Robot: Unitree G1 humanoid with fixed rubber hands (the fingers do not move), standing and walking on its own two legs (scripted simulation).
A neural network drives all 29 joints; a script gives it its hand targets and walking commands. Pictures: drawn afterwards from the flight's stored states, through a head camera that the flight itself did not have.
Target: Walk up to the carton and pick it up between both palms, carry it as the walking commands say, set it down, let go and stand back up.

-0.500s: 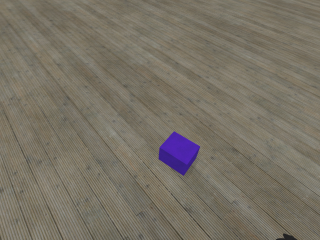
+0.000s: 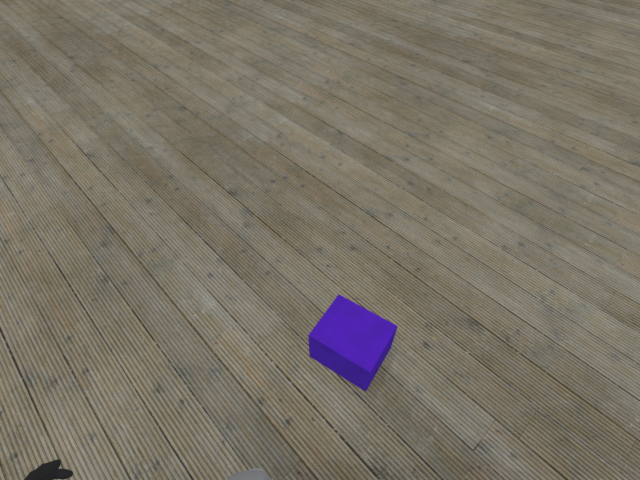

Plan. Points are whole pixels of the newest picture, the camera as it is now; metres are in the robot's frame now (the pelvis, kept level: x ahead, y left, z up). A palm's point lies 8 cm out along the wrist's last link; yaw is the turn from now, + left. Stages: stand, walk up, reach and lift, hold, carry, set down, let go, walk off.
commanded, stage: walk up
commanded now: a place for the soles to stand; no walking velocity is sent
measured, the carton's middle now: (351, 341) +0.64 -0.08 -0.69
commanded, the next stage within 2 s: none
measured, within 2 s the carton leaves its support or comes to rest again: neither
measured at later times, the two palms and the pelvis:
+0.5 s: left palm (83, 432) +0.21 +0.34 -0.10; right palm (571, 455) +0.20 -0.33 -0.10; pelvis +0.11 +0.01 -0.01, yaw -1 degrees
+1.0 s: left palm (98, 395) +0.25 +0.32 -0.08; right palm (564, 412) +0.24 -0.32 -0.08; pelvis +0.13 +0.01 +0.02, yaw -2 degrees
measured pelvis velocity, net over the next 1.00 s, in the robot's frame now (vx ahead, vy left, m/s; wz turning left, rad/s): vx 0.13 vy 0.01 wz -0.03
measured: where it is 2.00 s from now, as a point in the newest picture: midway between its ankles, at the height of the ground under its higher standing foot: (273, 470)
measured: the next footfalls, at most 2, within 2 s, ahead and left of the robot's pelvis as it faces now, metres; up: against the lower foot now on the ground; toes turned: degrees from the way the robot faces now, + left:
left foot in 0.14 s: +0.18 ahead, +0.14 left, +0.00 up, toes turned +3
right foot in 0.38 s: +0.19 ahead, -0.12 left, +0.00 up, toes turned -4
